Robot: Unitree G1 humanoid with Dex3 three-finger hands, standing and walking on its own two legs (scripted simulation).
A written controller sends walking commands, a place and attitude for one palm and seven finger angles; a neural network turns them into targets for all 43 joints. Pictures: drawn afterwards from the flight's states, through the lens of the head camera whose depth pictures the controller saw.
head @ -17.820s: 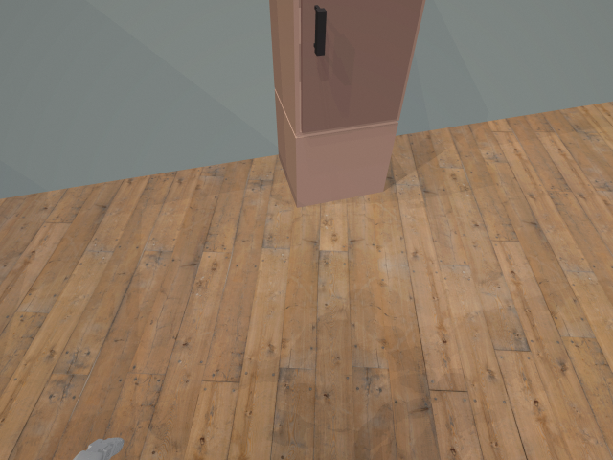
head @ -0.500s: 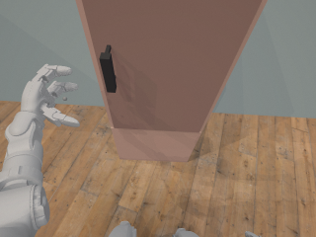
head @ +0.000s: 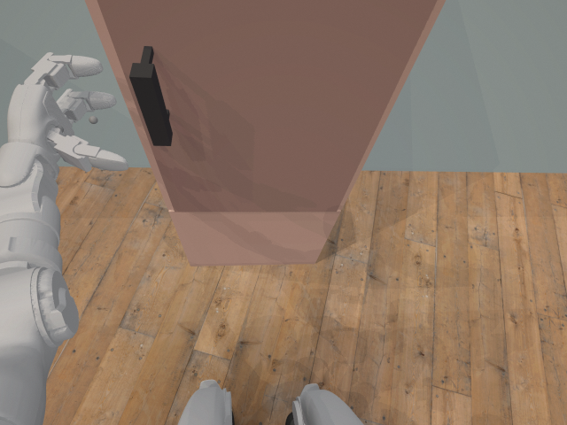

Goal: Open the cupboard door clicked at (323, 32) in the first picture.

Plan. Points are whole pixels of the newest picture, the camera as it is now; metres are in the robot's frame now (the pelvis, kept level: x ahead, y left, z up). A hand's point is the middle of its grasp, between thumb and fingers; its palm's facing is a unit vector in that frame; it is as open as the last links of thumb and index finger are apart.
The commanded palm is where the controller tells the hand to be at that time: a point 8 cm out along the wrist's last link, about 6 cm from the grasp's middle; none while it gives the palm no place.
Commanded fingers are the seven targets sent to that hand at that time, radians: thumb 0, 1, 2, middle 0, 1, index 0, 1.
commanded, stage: move the hooked fingers beside the handle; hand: left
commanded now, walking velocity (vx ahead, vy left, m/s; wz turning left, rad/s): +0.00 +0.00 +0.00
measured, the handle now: (155, 98) +0.55 +0.15 +0.09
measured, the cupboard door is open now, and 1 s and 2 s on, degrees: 0 0 0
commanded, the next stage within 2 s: slide the fingers in behind the handle in 0.82 s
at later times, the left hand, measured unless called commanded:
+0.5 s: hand (93, 124) +0.50 +0.22 +0.10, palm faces -0.02 -1.00 +0.00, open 14.0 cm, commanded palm +0.48 +0.26 +0.09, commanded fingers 0.00 -0.50 0.30 -0.30 -1.20 -0.30 -1.20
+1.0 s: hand (94, 120) +0.50 +0.21 +0.10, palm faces -0.02 -1.00 +0.00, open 14.0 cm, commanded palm +0.48 +0.26 +0.09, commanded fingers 0.00 -0.50 0.30 -0.30 -1.20 -0.30 -1.20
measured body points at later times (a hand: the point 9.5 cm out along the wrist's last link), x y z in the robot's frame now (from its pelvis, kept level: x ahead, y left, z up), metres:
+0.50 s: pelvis +0.01 +0.00 +0.01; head +0.11 +0.03 +0.44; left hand +0.49 +0.27 +0.10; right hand +0.03 -0.26 -0.10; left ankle +0.03 +0.10 -0.67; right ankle -0.01 -0.12 -0.67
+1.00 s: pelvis +0.00 +0.00 +0.00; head +0.11 +0.03 +0.43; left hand +0.50 +0.27 +0.10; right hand +0.01 -0.27 -0.11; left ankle +0.03 +0.10 -0.67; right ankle -0.01 -0.12 -0.67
